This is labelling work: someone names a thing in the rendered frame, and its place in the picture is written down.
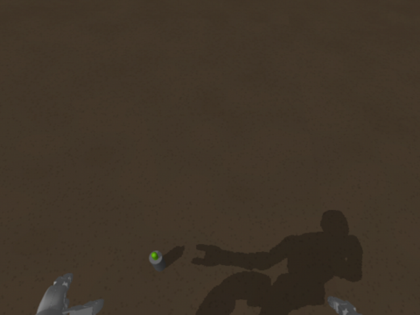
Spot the left robot hand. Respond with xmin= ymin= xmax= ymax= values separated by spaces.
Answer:
xmin=37 ymin=273 xmax=104 ymax=315

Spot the right robot hand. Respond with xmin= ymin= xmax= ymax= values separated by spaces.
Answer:
xmin=327 ymin=296 xmax=362 ymax=315

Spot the bottle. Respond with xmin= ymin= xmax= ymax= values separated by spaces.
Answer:
xmin=149 ymin=251 xmax=166 ymax=272

